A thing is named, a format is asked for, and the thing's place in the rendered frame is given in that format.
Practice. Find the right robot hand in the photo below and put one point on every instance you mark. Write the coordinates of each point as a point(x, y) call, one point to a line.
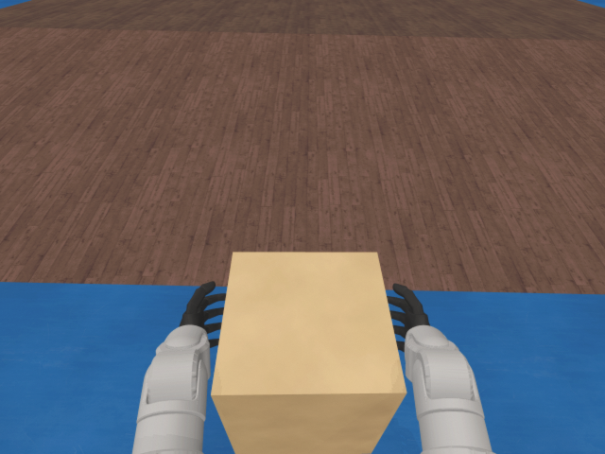
point(412, 307)

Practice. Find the left robot forearm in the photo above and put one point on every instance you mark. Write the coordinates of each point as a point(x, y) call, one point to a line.
point(173, 401)

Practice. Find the left robot hand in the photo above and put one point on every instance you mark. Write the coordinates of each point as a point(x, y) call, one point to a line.
point(195, 315)

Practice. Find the right robot forearm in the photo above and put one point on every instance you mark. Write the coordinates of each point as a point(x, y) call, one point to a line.
point(447, 401)

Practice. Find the carton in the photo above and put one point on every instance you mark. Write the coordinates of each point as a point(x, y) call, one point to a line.
point(307, 361)

